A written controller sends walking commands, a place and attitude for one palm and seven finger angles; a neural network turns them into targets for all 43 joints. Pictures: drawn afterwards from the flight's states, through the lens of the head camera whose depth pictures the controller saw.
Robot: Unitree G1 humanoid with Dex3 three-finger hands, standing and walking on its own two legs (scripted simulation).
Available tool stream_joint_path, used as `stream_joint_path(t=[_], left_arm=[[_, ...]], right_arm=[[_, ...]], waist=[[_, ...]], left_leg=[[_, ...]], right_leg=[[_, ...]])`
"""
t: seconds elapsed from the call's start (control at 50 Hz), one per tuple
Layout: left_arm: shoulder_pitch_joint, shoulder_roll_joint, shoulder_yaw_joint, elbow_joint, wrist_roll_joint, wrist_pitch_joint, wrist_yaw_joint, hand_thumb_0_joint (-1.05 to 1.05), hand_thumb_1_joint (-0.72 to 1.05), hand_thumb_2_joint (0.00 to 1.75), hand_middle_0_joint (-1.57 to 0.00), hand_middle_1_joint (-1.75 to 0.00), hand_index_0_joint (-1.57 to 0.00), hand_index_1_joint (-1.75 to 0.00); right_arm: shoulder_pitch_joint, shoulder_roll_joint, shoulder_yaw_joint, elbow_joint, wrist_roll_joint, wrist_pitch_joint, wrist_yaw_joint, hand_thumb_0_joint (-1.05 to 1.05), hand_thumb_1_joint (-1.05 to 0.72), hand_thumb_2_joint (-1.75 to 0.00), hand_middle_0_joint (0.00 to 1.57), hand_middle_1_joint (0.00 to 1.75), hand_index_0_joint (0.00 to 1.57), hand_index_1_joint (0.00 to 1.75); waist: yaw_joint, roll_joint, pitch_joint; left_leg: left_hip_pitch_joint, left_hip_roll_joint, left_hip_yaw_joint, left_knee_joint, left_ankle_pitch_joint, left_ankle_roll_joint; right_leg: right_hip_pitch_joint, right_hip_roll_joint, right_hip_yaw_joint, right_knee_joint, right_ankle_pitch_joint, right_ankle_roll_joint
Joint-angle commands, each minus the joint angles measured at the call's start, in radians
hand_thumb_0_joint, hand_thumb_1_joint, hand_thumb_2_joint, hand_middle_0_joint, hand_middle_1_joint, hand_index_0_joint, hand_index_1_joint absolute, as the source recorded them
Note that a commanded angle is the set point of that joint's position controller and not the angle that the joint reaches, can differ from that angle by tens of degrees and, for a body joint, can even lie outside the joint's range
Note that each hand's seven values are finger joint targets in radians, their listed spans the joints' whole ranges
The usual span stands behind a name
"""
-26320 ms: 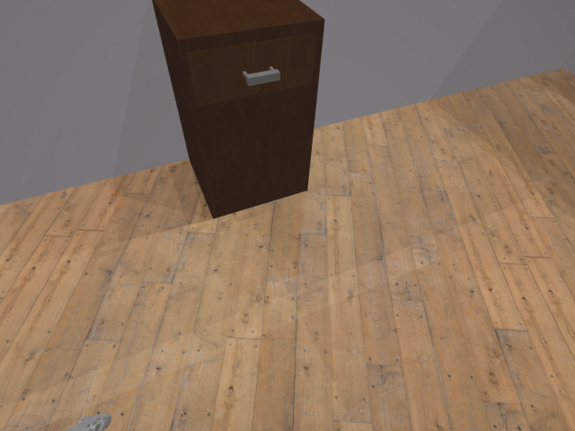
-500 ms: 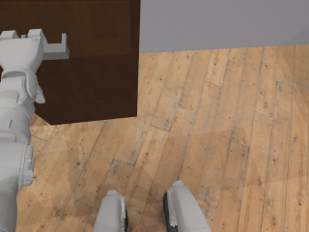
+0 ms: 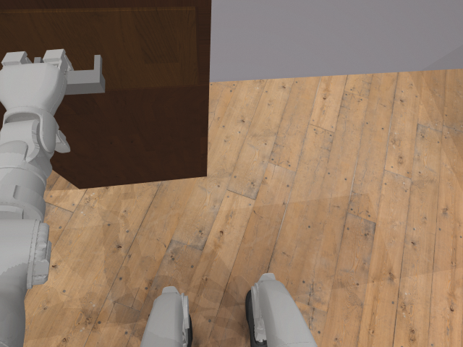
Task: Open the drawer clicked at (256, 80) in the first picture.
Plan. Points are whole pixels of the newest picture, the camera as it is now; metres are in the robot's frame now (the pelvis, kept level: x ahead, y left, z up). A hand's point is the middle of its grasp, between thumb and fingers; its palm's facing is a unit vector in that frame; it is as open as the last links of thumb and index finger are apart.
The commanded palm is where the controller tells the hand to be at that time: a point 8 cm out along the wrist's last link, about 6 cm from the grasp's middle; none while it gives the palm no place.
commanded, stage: close the thumb around the handle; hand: left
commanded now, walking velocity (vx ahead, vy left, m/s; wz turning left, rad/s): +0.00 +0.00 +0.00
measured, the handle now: (68, 72) +0.58 +0.25 +0.01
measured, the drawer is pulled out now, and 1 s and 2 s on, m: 0.00 0.03 0.14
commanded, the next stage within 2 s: pull the drawer open in 0.52 s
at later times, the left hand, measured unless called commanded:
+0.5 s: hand (50, 109) +0.52 +0.28 -0.01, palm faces -0.06 -0.01 -1.00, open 6.3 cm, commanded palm +0.51 +0.24 +0.04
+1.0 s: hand (48, 122) +0.49 +0.28 -0.01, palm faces -0.08 -0.02 -1.00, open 6.3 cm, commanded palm +0.46 +0.25 +0.04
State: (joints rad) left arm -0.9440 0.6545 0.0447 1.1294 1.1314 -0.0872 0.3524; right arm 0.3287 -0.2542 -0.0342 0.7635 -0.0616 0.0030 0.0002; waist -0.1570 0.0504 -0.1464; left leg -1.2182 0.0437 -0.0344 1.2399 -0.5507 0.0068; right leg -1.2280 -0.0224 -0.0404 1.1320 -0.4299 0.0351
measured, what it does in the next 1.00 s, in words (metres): stands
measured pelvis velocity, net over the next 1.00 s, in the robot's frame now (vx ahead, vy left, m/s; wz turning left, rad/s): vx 0.01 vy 0.01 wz -0.02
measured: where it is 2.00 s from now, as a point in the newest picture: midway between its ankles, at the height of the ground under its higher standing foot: (221, 344)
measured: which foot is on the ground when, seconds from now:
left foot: down 0.00-1.00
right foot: down 0.00-1.00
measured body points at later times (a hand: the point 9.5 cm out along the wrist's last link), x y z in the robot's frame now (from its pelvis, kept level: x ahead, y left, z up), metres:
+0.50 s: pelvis +0.00 +0.01 +0.00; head +0.17 +0.02 +0.42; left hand +0.52 +0.27 +0.05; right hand +0.00 -0.27 -0.12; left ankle +0.00 +0.11 -0.63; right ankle +0.04 -0.15 -0.63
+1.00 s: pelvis +0.01 +0.01 +0.02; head +0.17 +0.02 +0.44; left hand +0.49 +0.27 +0.05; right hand +0.02 -0.27 -0.11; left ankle +0.00 +0.11 -0.63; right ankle +0.04 -0.15 -0.63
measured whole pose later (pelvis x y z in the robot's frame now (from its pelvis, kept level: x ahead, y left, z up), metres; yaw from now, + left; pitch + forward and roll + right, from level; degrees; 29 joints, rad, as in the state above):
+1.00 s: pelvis +0.01 +0.01 +0.02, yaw -1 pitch +28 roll -3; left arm -0.73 0.58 0.06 0.99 1.10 -0.09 0.37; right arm 0.33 -0.25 -0.05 0.76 -0.06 0.03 0.01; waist -0.11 0.05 -0.15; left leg -1.09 0.05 0.00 1.17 -0.55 0.02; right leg -1.12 -0.01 -0.01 1.06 -0.42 0.05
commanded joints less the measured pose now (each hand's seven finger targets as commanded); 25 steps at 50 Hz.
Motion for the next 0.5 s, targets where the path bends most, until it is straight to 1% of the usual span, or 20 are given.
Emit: stream_joint_path(t=[0.0, 0.06, 0.08, 0.1, 0.12, 0.16, 0.18, 0.2, 0.22, 0.24, 0.26, 0.28, 0.3, 0.34, 0.36, 0.4, 0.42, 0.44, 0.46, 0.48], left_arm=[[-0.41, 0.226, 0.04, -0.175, -0.002, -0.018, 0.027, 0.0, 0.06, 0.54, -0.34, -1.26, -0.34, -1.26], [-0.383, 0.231, 0.05, -0.177, -0.004, -0.024, 0.018, 0.0, 0.23, 0.61, -0.35, -1.28, -0.35, -1.28], [-0.374, 0.226, 0.046, -0.184, -0.001, -0.029, 0.017, 0.0, 0.28, 0.64, -0.36, -1.28, -0.36, -1.28], [-0.372, 0.199, 0.033, -0.204, -0.005, -0.035, 0.017, 0.0, 0.34, 0.66, -0.36, -1.29, -0.36, -1.29], [-0.358, 0.211, 0.048, -0.22, -0.004, -0.042, 0.018, 0.0, 0.4, 0.68, -0.36, -1.3, -0.36, -1.3], [-0.341, 0.196, 0.043, -0.195, -0.007, -0.042, 0.018, 0.0, 0.51, 0.73, -0.37, -1.31, -0.37, -1.31], [-0.363, 0.185, 0.028, -0.195, -0.005, -0.044, 0.02, 0.0, 0.56, 0.76, -0.38, -1.31, -0.38, -1.31], [-0.353, 0.202, 0.041, -0.187, -0.005, -0.046, 0.022, 0.0, 0.62, 0.78, -0.38, -1.32, -0.38, -1.32], [-0.359, 0.223, 0.051, -0.187, 0.0, -0.046, 0.026, 0.0, 0.68, 0.8, -0.38, -1.33, -0.38, -1.33], [-0.35, 0.231, 0.061, -0.194, 0.0, -0.046, 0.029, 0.0, 0.73, 0.83, -0.39, -1.33, -0.39, -1.33], [-0.348, 0.217, 0.053, -0.202, 0.001, -0.046, 0.03, 0.0, 0.79, 0.85, -0.39, -1.34, -0.39, -1.34], [-0.361, 0.188, 0.031, -0.204, 0.003, -0.046, 0.034, 0.0, 0.84, 0.88, -0.4, -1.34, -0.4, -1.34], [-0.364, 0.214, 0.053, -0.217, 0.001, -0.045, 0.037, 0.0, 0.9, 0.9, -0.4, -1.35, -0.4, -1.35], [-0.349, 0.186, 0.042, -0.217, -0.004, -0.039, 0.043, 0.0, 0.9, 0.9, -0.4, -1.35, -0.4, -1.35], [-0.349, 0.186, 0.044, -0.221, -0.005, -0.037, 0.042, 0.0, 0.9, 0.9, -0.4, -1.35, -0.4, -1.35], [-0.374, 0.16, 0.021, -0.225, -0.001, -0.03, 0.047, 0.0, 0.9, 0.9, -0.4, -1.35, -0.4, -1.35], [-0.375, 0.162, 0.024, -0.235, 0.0, -0.03, 0.05, 0.0, 0.9, 0.9, -0.4, -1.35, -0.4, -1.35], [-0.365, 0.187, 0.041, -0.23, 0.002, -0.025, 0.051, 0.0, 0.9, 0.9, -0.4, -1.35, -0.4, -1.35], [-0.374, 0.182, 0.034, -0.216, 0.004, -0.018, 0.052, 0.0, 0.9, 0.9, -0.4, -1.35, -0.4, -1.35], [-0.383, 0.137, -0.002, -0.208, 0.006, -0.016, 0.053, 0.0, 0.9, 0.9, -0.4, -1.35, -0.4, -1.35]], right_arm=[[0.218, -0.196, -0.055, -0.011, -0.002, 0.003, -0.015, 0.0, -0.9, -0.9, 0.2, 0.3, 0.2, 0.3], [0.215, -0.195, -0.055, -0.018, -0.003, 0.007, -0.016, 0.0, -0.9, -0.9, 0.2, 0.3, 0.2, 0.3], [0.212, -0.194, -0.054, -0.022, -0.004, 0.008, -0.018, 0.0, -0.9, -0.9, 0.2, 0.3, 0.2, 0.3], [0.212, -0.19, -0.058, -0.026, -0.003, 0.007, -0.015, 0.0, -0.9, -0.9, 0.2, 0.3, 0.2, 0.3], [0.209, -0.19, -0.059, -0.025, -0.005, 0.007, -0.015, 0.0, -0.9, -0.9, 0.2, 0.3, 0.2, 0.3], [0.207, -0.189, -0.06, -0.024, -0.004, 0.009, -0.013, 0.0, -0.9, -0.9, 0.2, 0.3, 0.2, 0.3], [0.206, -0.188, -0.059, -0.023, -0.004, 0.008, -0.015, 0.0, -0.9, -0.9, 0.2, 0.3, 0.2, 0.3], [0.205, -0.191, -0.058, -0.023, -0.003, 0.009, -0.013, 0.0, -0.9, -0.9, 0.2, 0.3, 0.2, 0.3], [0.203, -0.194, -0.055, -0.022, -0.004, 0.01, -0.015, 0.0, -0.9, -0.9, 0.2, 0.3, 0.2, 0.3], [0.203, -0.195, -0.057, -0.027, -0.004, 0.011, -0.015, 0.0, -0.9, -0.9, 0.2, 0.3, 0.2, 0.3], [0.202, -0.194, -0.059, -0.027, -0.005, 0.011, -0.013, 0.0, -0.9, -0.9, 0.2, 0.3, 0.2, 0.3], [0.202, -0.189, -0.061, -0.027, -0.004, 0.009, -0.014, 0.0, -0.9, -0.9, 0.2, 0.3, 0.2, 0.3], [0.208, -0.194, -0.061, -0.022, -0.005, 0.011, -0.011, 0.0, -0.9, -0.9, 0.2, 0.3, 0.2, 0.3], [0.21, -0.193, -0.066, -0.026, -0.005, 0.011, -0.009, 0.0, -0.9, -0.9, 0.2, 0.3, 0.2, 0.3], [0.209, -0.192, -0.066, -0.024, -0.005, 0.013, -0.008, 0.0, -0.9, -0.9, 0.2, 0.3, 0.2, 0.3], [0.214, -0.19, -0.069, -0.016, -0.004, 0.012, -0.008, 0.0, -0.9, -0.9, 0.2, 0.3, 0.2, 0.3], [0.21, -0.19, -0.069, -0.016, -0.007, 0.011, -0.008, 0.0, -0.9, -0.9, 0.2, 0.3, 0.2, 0.3], [0.21, -0.194, -0.068, -0.014, -0.006, 0.013, -0.006, 0.0, -0.9, -0.9, 0.2, 0.3, 0.2, 0.3], [0.212, -0.195, -0.067, -0.011, -0.006, 0.015, -0.006, 0.0, -0.9, -0.9, 0.2, 0.3, 0.2, 0.3], [0.206, -0.188, -0.067, -0.012, -0.005, 0.012, -0.008, 0.0, -0.9, -0.9, 0.2, 0.3, 0.2, 0.3]], waist=[[-0.04, 0.147, -0.549], [-0.035, 0.135, -0.565], [-0.03, 0.143, -0.555], [-0.03, 0.163, -0.574], [-0.019, 0.166, -0.588], [-0.027, 0.135, -0.566], [-0.039, 0.142, -0.537], [-0.03, 0.133, -0.526], [-0.029, 0.125, -0.533], [-0.023, 0.129, -0.551], [-0.021, 0.145, -0.567], [-0.032, 0.159, -0.559], [-0.021, 0.168, -0.567], [-0.025, 0.151, -0.582], [-0.02, 0.153, -0.599], [-0.031, 0.171, -0.574], [-0.027, 0.174, -0.578], [-0.019, 0.178, -0.589], [-0.026, 0.158, -0.579], [-0.039, 0.173, -0.55]], left_leg=[[0.413, -0.032, -0.007, -0.143, 0.48, 0.019], [0.43, -0.031, -0.008, -0.141, 0.514, 0.018], [0.435, -0.029, -0.011, -0.143, 0.527, 0.017], [0.454, -0.028, -0.01, -0.141, 0.541, 0.016], [0.466, -0.025, -0.012, -0.14, 0.563, 0.013], [0.457, -0.025, -0.012, -0.137, 0.554, 0.015], [0.44, -0.024, -0.009, -0.137, 0.531, 0.016], [0.423, -0.027, -0.009, -0.141, 0.505, 0.016], [0.414, -0.027, -0.008, -0.14, 0.503, 0.018], [0.422, -0.028, -0.008, -0.142, 0.503, 0.017], [0.444, -0.026, -0.012, -0.142, 0.528, 0.013], [0.449, -0.025, -0.01, -0.138, 0.536, 0.014], [0.466, -0.022, -0.019, -0.143, 0.547, 0.006], [0.483, -0.02, -0.02, -0.143, 0.571, 0.007], [0.494, -0.02, -0.021, -0.142, 0.588, 0.005], [0.512, -0.015, -0.028, -0.148, 0.593, 0.001], [0.512, -0.016, -0.024, -0.148, 0.589, 0.003], [0.512, -0.017, -0.025, -0.151, 0.579, 0.0], [0.518, -0.017, -0.032, -0.156, 0.588, -0.002], [0.51, -0.015, -0.031, -0.159, 0.571, 0.0]], right_leg=[[0.281, 0.064, -0.026, -0.1, 0.298, -0.059], [0.292, 0.064, -0.025, -0.096, 0.319, -0.059], [0.285, 0.063, -0.027, -0.095, 0.319, -0.059], [0.281, 0.064, -0.026, -0.096, 0.321, -0.058], [0.285, 0.063, -0.029, -0.092, 0.326, -0.06], [0.279, 0.066, -0.029, -0.093, 0.322, -0.058], [0.264, 0.064, -0.029, -0.097, 0.314, -0.057], [0.268, 0.065, -0.028, -0.097, 0.299, -0.059], [0.276, 0.064, -0.027, -0.092, 0.303, -0.059], [0.283, 0.066, -0.025, -0.092, 0.303, -0.06], [0.272, 0.065, -0.028, -0.087, 0.304, -0.061], [0.262, 0.064, -0.028, -0.091, 0.309, -0.059], [0.258, 0.065, -0.032, -0.088, 0.3, -0.061], [0.264, 0.066, -0.033, -0.092, 0.309, -0.059], [0.267, 0.066, -0.032, -0.088, 0.314, -0.06], [0.242, 0.067, -0.037, -0.098, 0.3, -0.059], [0.248, 0.066, -0.037, -0.101, 0.3, -0.059], [0.254, 0.067, -0.036, -0.099, 0.293, -0.061], [0.247, 0.069, -0.038, -0.099, 0.291, -0.062], [0.228, 0.067, -0.042, -0.105, 0.274, -0.061]])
